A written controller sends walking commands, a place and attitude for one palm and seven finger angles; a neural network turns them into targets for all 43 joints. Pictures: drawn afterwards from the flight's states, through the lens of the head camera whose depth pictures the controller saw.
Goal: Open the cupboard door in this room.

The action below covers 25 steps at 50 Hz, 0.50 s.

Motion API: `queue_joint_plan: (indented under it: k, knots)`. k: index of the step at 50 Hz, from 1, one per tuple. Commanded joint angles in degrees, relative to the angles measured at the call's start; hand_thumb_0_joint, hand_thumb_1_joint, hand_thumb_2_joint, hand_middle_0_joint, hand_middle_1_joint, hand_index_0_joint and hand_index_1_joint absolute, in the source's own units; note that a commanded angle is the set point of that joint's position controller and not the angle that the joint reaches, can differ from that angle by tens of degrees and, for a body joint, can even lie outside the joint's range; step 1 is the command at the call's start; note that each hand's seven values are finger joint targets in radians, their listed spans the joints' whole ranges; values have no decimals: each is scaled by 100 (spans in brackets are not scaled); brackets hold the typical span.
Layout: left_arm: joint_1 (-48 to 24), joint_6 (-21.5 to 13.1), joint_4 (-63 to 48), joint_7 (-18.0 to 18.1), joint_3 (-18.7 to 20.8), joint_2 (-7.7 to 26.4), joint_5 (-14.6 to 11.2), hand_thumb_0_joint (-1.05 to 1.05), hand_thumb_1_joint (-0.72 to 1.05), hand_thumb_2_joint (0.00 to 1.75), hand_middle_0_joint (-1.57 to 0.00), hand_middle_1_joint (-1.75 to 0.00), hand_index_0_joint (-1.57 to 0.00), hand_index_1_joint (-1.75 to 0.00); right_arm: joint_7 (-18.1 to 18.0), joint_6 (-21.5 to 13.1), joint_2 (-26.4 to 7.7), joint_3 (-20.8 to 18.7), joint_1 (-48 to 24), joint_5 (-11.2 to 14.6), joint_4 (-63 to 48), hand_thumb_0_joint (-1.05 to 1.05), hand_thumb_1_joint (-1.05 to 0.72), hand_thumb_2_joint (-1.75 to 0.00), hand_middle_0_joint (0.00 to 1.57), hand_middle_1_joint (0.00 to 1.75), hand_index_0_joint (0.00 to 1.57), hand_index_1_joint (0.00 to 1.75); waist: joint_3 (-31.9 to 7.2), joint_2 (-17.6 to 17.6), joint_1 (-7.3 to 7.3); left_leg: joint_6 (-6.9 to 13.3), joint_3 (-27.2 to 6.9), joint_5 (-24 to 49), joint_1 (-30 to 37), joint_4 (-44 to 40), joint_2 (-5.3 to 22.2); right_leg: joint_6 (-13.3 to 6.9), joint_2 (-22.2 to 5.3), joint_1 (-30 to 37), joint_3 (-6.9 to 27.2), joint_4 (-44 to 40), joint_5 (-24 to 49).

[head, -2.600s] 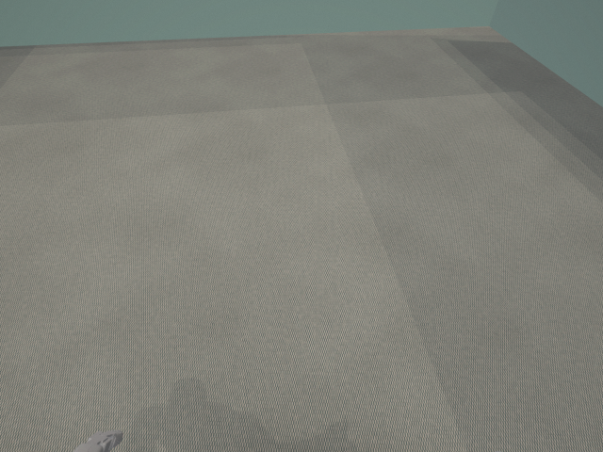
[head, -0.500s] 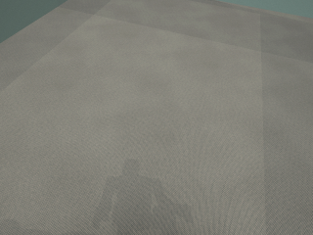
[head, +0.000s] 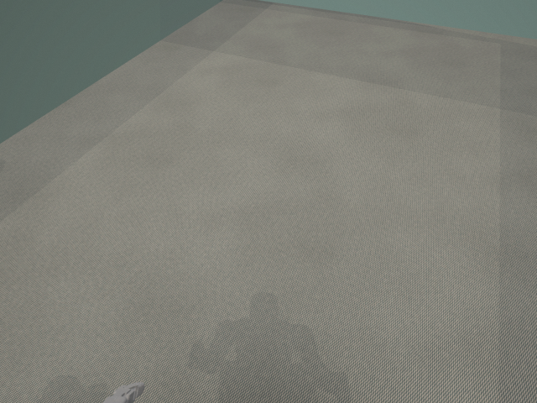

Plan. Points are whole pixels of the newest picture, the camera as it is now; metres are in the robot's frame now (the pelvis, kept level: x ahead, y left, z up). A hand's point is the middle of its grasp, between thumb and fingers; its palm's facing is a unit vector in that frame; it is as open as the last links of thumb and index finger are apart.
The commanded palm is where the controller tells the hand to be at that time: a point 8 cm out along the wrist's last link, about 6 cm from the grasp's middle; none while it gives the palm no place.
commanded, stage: turn or walk to find it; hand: left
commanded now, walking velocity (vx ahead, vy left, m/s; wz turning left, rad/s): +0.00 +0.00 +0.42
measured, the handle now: out of the picture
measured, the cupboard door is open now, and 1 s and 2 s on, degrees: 0 0 0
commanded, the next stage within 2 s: stand and wait in 1.12 s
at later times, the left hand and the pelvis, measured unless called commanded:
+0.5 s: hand out of the picture -0.08 +0.22 -0.19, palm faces +0.32 -0.93 -0.21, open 7.4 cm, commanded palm none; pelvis -0.04 +0.02 -0.01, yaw +15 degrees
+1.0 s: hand out of the picture -0.06 +0.24 -0.15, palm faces +0.43 -0.87 -0.26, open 7.4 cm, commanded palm none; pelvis -0.07 +0.02 +0.01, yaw +25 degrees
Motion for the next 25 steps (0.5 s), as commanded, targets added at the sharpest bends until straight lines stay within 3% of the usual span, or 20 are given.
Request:
queue_joint_plan:
  k: [1,2,3,5,6,9,11,18,20,22,23,24,25]
  knots:
    - [840,-211,-269,118,317,1476,115,0,90,90,-20,-30,-20,-30,-27,-70,-624,-238,-159,-4,-620,0,-90,-90,20,30,20,30,-422,-1702,449,-194,50,-1979,-1662,2369,43,-1121,-2653,1012,2266,-1753,1386]
    - [551,-199,-337,128,289,1237,98,0,90,90,-20,-30,-20,-30,-1,14,-730,-284,-137,-37,-519,0,-90,-90,20,30,20,30,-305,-1168,316,-186,-148,-1642,-1511,3162,210,-1249,-2361,488,1837,-1868,727]
    - [177,-207,-407,128,263,1057,91,0,90,90,-20,-30,-20,-30,40,81,-713,-300,-31,-53,-371,0,-90,-90,20,30,20,30,-36,-1358,150,-202,-147,-1318,-1511,3537,304,-1094,-2023,71,1537,-2031,107]
    - [-148,-210,-471,109,170,805,79,0,90,90,-20,-30,-20,-30,97,118,-652,-295,212,-58,-181,0,-90,-90,20,30,20,30,242,-933,-62,-277,60,-723,-1475,3950,451,-898,-1594,-187,840,-1923,143]
    - [-84,-237,-467,93,143,722,76,0,90,90,-20,-30,-20,-30,107,127,-577,-269,281,-65,-114,0,-90,-90,20,30,20,30,272,-931,-55,-329,152,-525,-1469,4019,440,-834,-1436,-155,558,-1882,351]
    - [330,-268,-322,103,142,732,76,0,90,90,-20,-30,-20,-30,98,126,-575,-243,181,-54,-96,0,-90,-90,20,30,20,30,22,-1005,107,-453,240,-476,-1641,3829,510,-929,-1472,497,372,-1722,844]
    - [503,-257,-232,118,171,795,104,0,90,90,-20,-30,-20,-30,100,137,-541,-218,-27,-47,-133,0,-90,-90,20,30,20,30,68,-933,206,-491,322,-641,-1589,3489,602,-1024,-1632,550,362,-1704,890]
    - [838,-200,6,101,279,1087,178,0,90,90,-20,-30,-20,-30,87,58,-402,-109,-457,26,-247,0,-90,-90,20,30,20,30,-222,-1182,440,-402,759,-1343,-856,1723,615,-1234,-1935,810,222,-1312,1686]
    - [783,-183,68,98,307,1123,184,0,90,90,-20,-30,-20,-30,67,1,-372,-89,-328,56,-240,0,-90,-90,20,30,20,30,-333,-1235,363,-340,864,-1288,-466,1064,586,-1174,-1992,755,117,-1011,2053]
    - [688,-144,98,73,308,1114,133,0,90,90,-20,-30,-20,-30,47,-54,-416,-81,51,47,-144,0,-90,-90,20,30,20,30,-524,-991,140,-281,990,-346,301,-32,502,-809,-1798,455,-310,-497,1874]
    - [690,-108,92,59,284,978,78,0,90,90,-20,-30,-20,-30,51,-106,-603,-122,255,40,-78,0,-90,-90,20,30,20,30,-646,-407,13,-207,729,320,977,-727,686,-515,-1581,-11,-573,128,1436]
    - [764,-65,-53,29,232,641,28,0,90,90,-20,-30,-20,-30,25,-163,-1144,-235,353,-9,-126,0,-90,-90,20,30,20,30,-651,1215,-41,294,-1019,1348,1532,-1229,1966,-72,-849,-1287,-894,1277,-338]
    - [391,-22,-228,24,122,474,88,0,90,90,-20,-30,-20,-30,-14,-124,-1477,-293,507,2,-129,0,-90,-90,20,30,20,30,-457,1724,-161,752,-1614,2478,1241,-1372,2652,55,-500,-1735,-549,2228,-1871]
